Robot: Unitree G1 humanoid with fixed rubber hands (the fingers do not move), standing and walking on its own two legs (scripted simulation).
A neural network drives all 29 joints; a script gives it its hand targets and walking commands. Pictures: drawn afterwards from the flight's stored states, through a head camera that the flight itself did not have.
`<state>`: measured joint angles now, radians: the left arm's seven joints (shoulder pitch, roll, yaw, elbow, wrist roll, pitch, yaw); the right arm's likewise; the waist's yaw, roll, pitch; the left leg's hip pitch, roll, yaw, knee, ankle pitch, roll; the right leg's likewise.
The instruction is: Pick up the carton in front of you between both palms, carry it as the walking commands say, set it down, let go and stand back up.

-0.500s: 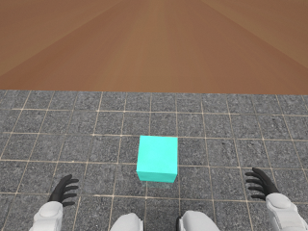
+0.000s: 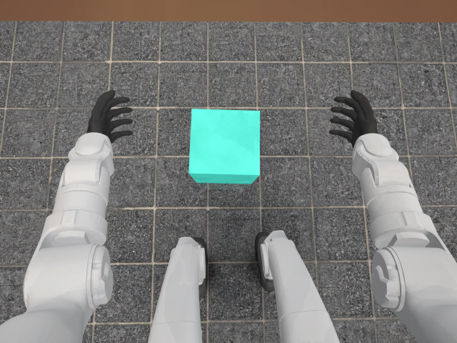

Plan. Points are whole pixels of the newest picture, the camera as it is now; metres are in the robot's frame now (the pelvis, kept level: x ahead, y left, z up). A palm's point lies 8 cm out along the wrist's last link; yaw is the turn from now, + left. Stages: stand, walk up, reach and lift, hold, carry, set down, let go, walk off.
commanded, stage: reach and lift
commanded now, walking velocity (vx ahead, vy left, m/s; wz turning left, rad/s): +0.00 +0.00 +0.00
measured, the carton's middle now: (224, 150) +0.51 +0.00 -0.55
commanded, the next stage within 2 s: none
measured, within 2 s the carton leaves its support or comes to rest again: neither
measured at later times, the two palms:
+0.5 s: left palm (138, 104) +0.54 +0.19 -0.19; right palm (313, 109) +0.50 -0.19 -0.19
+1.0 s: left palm (162, 140) +0.52 +0.18 -0.42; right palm (288, 141) +0.49 -0.19 -0.42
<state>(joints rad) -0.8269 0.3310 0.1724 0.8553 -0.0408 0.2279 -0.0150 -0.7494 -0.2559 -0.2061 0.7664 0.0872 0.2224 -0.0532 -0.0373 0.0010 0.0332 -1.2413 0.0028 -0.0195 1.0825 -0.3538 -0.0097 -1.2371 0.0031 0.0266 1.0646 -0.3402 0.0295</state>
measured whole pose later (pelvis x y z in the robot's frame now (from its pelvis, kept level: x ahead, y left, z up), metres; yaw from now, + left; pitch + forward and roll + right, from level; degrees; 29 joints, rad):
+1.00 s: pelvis -0.04 +0.00 -0.26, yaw -1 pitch +44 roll -2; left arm -1.46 0.44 0.09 1.11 -0.16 0.11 0.07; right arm -1.36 -0.28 -0.20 0.99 0.18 0.12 -0.15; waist -0.04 -0.01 0.20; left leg -2.26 -0.05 -0.07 2.02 -0.53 -0.05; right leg -2.25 0.06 0.04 2.00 -0.52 0.07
